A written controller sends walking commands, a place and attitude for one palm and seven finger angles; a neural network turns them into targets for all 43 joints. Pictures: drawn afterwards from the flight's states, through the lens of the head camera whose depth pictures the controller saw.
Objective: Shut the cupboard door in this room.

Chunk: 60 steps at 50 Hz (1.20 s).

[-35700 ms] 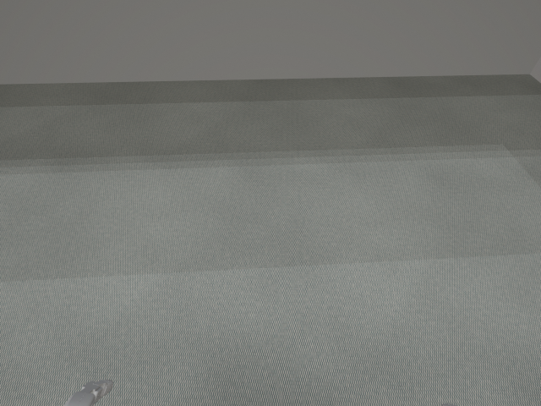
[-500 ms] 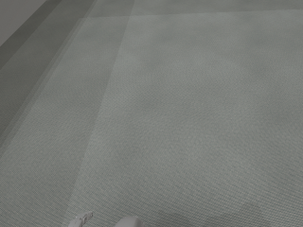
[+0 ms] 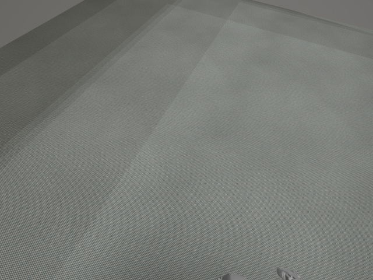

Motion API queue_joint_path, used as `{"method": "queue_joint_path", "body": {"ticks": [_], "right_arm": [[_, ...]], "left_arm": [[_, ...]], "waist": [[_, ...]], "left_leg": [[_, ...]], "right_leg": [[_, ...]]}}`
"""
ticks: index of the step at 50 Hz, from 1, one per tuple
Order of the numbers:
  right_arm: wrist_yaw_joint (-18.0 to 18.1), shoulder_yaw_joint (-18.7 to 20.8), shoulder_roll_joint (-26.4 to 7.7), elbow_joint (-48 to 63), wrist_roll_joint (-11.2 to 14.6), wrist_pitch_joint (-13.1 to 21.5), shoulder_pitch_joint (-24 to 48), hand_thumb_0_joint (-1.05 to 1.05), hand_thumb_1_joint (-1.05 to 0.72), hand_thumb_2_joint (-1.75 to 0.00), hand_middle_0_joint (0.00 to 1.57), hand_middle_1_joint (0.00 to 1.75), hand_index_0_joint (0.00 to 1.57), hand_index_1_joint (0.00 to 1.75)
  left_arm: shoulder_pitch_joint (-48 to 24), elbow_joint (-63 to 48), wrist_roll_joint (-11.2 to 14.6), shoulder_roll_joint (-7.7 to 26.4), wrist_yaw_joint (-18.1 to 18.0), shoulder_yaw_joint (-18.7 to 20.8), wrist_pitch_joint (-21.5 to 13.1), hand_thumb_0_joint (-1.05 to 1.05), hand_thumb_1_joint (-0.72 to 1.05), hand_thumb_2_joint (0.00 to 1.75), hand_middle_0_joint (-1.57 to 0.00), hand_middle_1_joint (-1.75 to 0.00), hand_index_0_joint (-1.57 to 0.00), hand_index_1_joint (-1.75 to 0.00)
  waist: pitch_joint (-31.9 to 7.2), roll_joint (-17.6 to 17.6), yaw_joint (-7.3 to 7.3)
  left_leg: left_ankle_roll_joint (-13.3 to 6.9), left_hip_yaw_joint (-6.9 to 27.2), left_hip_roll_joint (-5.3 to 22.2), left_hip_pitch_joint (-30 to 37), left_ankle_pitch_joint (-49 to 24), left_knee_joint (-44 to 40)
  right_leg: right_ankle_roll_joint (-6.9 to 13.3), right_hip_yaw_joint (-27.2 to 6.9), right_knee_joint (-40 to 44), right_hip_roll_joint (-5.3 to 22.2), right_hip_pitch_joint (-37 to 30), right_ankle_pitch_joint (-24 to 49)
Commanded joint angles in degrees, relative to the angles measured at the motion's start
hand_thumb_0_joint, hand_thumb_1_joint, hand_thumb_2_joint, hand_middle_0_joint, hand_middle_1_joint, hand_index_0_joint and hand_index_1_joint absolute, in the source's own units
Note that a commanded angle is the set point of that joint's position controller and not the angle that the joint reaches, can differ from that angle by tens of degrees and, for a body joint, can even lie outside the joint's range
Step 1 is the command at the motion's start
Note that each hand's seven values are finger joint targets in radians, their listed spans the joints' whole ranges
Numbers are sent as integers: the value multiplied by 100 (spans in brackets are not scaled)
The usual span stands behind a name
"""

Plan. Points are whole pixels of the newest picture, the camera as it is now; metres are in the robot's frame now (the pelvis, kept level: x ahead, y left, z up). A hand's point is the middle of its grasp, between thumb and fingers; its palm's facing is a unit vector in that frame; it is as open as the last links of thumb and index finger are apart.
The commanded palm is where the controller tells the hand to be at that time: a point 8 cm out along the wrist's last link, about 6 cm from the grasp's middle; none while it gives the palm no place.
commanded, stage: turn or walk to find it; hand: left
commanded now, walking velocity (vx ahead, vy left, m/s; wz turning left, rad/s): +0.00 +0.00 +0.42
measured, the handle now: out of the picture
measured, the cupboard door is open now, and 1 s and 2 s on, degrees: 92 92 94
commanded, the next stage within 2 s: none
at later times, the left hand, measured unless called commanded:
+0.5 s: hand out of the picture +0.06 +0.14 -0.14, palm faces +0.20 -0.94 -0.29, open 7.4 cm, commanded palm none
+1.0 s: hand out of the picture -0.11 +0.18 -0.18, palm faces +0.48 -0.84 -0.24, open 7.4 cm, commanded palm none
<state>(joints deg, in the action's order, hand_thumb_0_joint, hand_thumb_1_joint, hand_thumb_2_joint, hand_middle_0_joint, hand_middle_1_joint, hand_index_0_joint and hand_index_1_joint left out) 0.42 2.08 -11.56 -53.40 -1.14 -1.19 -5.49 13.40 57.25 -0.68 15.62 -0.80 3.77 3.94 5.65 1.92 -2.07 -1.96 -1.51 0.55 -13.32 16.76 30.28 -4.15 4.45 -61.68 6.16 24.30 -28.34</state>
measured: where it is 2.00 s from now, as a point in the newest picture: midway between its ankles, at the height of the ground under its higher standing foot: outside the picture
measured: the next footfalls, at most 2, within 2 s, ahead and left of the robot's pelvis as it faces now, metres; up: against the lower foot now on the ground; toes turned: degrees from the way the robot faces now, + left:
right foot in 0.32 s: +0.06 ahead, -0.14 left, +0.00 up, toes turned +3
left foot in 0.86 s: -0.04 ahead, +0.08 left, +0.00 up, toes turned +27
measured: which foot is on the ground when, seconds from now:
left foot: down 0.00-0.34, up 0.36-0.84, down 0.86-1.00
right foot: up 0.00-0.30, down 0.32-0.86, up 0.88-1.00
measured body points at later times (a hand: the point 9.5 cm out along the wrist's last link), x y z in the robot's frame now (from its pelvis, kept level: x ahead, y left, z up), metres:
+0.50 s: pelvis +0.00 -0.07 +0.00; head +0.04 -0.11 +0.45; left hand +0.05 +0.19 -0.12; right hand +0.07 -0.31 -0.17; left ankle -0.06 +0.09 -0.64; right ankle +0.02 -0.14 -0.74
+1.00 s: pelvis -0.03 -0.02 +0.00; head -0.01 +0.02 +0.45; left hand -0.13 +0.22 -0.16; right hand +0.18 -0.20 -0.13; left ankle -0.08 +0.06 -0.74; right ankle +0.01 -0.16 -0.67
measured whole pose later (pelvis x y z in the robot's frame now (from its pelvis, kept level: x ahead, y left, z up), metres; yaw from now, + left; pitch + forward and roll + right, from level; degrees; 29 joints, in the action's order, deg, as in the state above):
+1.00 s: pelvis -0.03 -0.02 +0.00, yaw +25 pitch +0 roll -1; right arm 0.3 2.0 -10.9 -54.2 -1.1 -1.4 -6.6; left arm 13.8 57.8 -0.8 15.3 -0.8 3.8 4.0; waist 5.1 2.3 -2.2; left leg -2.0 -1.9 0.2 -12.7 17.3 30.4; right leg -3.8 5.6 -58.8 6.2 24.4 -28.0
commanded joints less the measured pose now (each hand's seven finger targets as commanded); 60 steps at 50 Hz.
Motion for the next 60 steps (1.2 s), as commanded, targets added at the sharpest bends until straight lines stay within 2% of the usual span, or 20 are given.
{"method": "queue_joint_path", "body": {"ticks": [1,10,14,15,16,17,18,19,20,23,36,39,41,42,43,44,45,47,50,60], "right_arm": [[72,286,-1117,202,33,96,-415,0,-90,-90,20,30,20,30],[43,385,-1117,162,-21,42,-736,0,-90,-90,20,30,20,30],[38,416,-1069,202,7,23,-577,0,-90,-90,20,30,20,30],[18,400,-972,213,43,28,-570,0,-90,-90,20,30,20,30],[-21,356,-625,269,91,41,-676,0,-90,-90,20,30,20,30],[-21,328,-449,437,79,26,-515,0,-90,-90,20,30,20,30],[-9,393,-692,413,44,-54,-512,0,-90,-90,20,30,20,30],[-30,418,-731,226,7,-131,-701,0,-90,-90,20,30,20,30],[-52,453,-685,112,6,-178,-776,0,-90,-90,20,30,20,30],[-126,397,-569,-80,-6,-203,-984,0,-90,-90,20,30,20,30],[-121,209,-412,136,66,-139,-86,0,-90,-90,20,30,20,30],[-110,185,-429,157,87,-88,-200,0,-90,-90,20,30,20,30],[-110,194,-510,104,76,-27,-512,0,-90,-90,20,30,20,30],[-117,244,-743,49,68,38,-744,0,-90,-90,20,30,20,30],[-82,388,-1336,62,10,91,-945,0,-90,-90,20,30,20,30],[-21,453,-1667,20,36,26,-1151,0,-90,-90,20,30,20,30],[-9,413,-1563,5,22,-8,-1084,0,-90,-90,20,30,20,30],[99,334,-1236,67,2,41,-616,0,-90,-90,20,30,20,30],[102,260,-1052,137,31,88,-428,0,-90,-90,20,30,20,30],[65,374,-1083,86,-21,55,-839,0,-90,-90,20,30,20,30]], "left_arm": [[-38,-476,-15,318,30,78,-194,0,90,90,-20,-30,-20,-30],[-624,-814,21,177,7,13,-255,0,90,90,-20,-30,-20,-30],[-132,-705,59,189,-15,38,-361,0,90,90,-20,-30,-20,-30],[88,-650,44,340,-29,63,-418,0,90,90,-20,-30,-20,-30],[329,-622,-35,753,-80,146,-485,0,90,90,-20,-30,-20,-30],[422,-641,-78,1133,-100,212,-487,0,90,90,-20,-30,-20,-30],[365,-689,-30,1023,-100,157,-455,0,90,90,-20,-30,-20,-30],[-25,-750,-15,756,-128,178,-502,0,90,90,-20,-30,-20,-30],[-346,-855,-6,629,-143,146,-451,0,90,90,-20,-30,-20,-30],[-393,-914,-3,379,-96,58,-503,0,90,90,-20,-30,-20,-30],[474,-507,-109,735,-97,196,-459,0,90,90,-20,-30,-20,-30],[379,-467,-108,837,-78,227,-424,0,90,90,-20,-30,-20,-30],[238,-448,-63,824,-67,231,-393,0,90,90,-20,-30,-20,-30],[225,-480,-11,705,-60,215,-359,0,90,90,-20,-30,-20,-30],[275,-621,30,343,-32,156,-319,0,90,90,-20,-30,-20,-30],[-42,-766,-5,168,-41,14,-267,0,90,90,-20,-30,-20,-30],[-223,-777,-21,309,-39,37,-233,0,90,90,-20,-30,-20,-30],[-285,-563,-29,291,-25,85,-190,0,90,90,-20,-30,-20,-30],[-132,-435,-16,322,39,102,-209,0,90,90,-20,-30,-20,-30],[-686,-756,13,150,0,27,-231,0,90,90,-20,-30,-20,-30]], "waist": [[-672,-935,215],[-673,-1206,404],[-985,-1131,148],[-1051,-796,25],[-1266,410,-52],[-1020,1507,-147],[-928,950,-105],[-737,1264,92],[-507,897,230],[-486,712,316],[-619,908,-119],[-717,1010,-14],[-906,760,194],[-1085,123,364],[-1156,-1566,466],[-1056,-1935,589],[-893,-1237,550],[-631,-1547,382],[-566,-1014,215],[-646,-1162,410]], "left_leg": [[-650,1111,1253,739,-2976,-1122],[-767,1760,1190,623,-3133,-856],[-502,1847,907,211,-3056,-329],[-253,1727,681,-246,-2330,-12],[122,1122,133,-1231,-630,874],[401,442,-488,-1927,1801,2146],[360,722,-264,-1709,1837,3069],[370,911,-98,-1687,1498,3548],[396,788,-62,-1729,1155,3893],[538,535,19,-1812,377,4140],[586,-86,155,-1187,1065,1739],[494,-284,71,-654,854,1036],[423,-345,62,132,3,-99],[332,-36,304,891,-728,-857],[-207,1824,1673,1618,-2179,-1193],[-833,2386,2359,1455,-3716,-1210],[-1011,1901,2375,1124,-3430,-1102],[-825,1635,1730,915,-3401,-1109],[-638,1156,1297,844,-3324,-1093],[-802,1796,1240,796,-2907,-973]], "right_leg": [[-98,-243,-209,22,541,549],[-106,-160,1525,-273,30,219],[-8,-45,3246,-451,-1148,1322],[27,-176,3979,-254,-1846,1986],[316,-1159,4328,887,-2805,2545],[1023,-2313,4358,2159,-2609,3574],[1328,-2041,4381,2215,-1880,3500],[1260,-1844,4565,1911,-1451,2866],[1120,-1564,4571,1657,-1306,2468],[855,-553,4399,1115,-1482,2758],[1256,-243,4085,1557,-2058,3719],[1180,-115,3885,1585,-1836,3608],[850,202,3371,1449,-1554,3253],[561,464,2667,1229,-1062,2797],[91,775,1462,400,295,578],[-28,324,647,77,791,-1039],[61,38,229,196,640,-799],[-13,-249,-115,148,827,-145],[-49,-239,-309,31,716,468],[-137,-236,1251,-212,283,213]]}}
